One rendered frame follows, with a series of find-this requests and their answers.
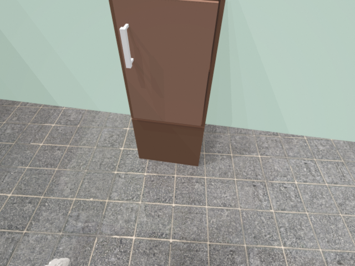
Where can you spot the handle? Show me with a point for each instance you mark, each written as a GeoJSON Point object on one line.
{"type": "Point", "coordinates": [125, 44]}

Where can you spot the cupboard door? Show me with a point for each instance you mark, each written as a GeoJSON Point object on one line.
{"type": "Point", "coordinates": [171, 43]}

